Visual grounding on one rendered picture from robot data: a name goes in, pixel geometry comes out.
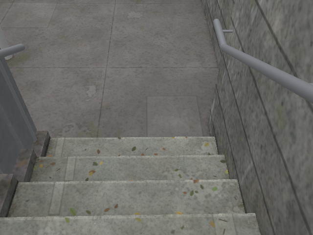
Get stairs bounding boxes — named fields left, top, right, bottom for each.
left=0, top=136, right=261, bottom=235

